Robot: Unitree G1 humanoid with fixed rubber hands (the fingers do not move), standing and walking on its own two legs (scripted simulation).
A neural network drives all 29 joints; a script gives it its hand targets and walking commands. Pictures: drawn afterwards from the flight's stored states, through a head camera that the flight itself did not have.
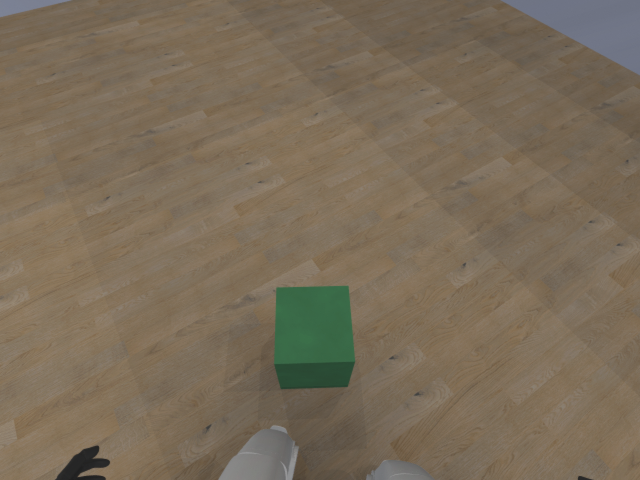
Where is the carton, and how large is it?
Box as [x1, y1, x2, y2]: [274, 286, 354, 388]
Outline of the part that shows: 348,286 276,287 274,365 281,388 347,386 354,363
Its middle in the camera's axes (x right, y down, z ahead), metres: -0.01 +0.30 +1.12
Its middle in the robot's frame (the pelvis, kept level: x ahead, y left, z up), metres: +0.49 +0.04 -0.63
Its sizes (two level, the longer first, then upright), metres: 0.210 0.200 0.250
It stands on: the floor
